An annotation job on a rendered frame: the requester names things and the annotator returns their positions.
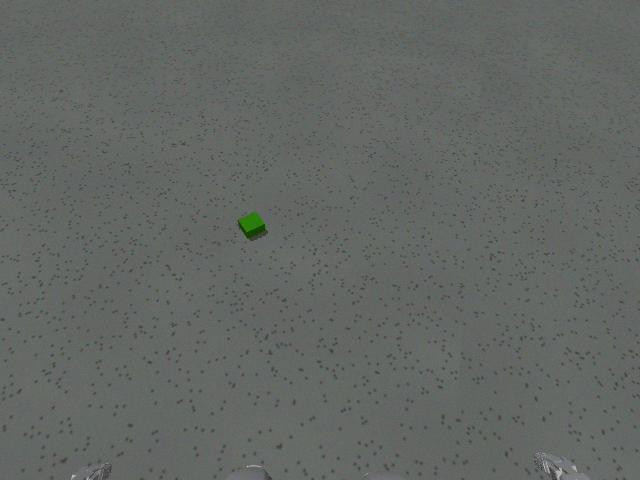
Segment left robot hand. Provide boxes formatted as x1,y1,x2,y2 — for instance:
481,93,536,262
71,463,112,480

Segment right robot hand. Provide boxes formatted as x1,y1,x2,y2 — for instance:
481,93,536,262
533,452,591,480

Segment small box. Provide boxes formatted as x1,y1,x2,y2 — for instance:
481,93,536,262
238,211,265,239

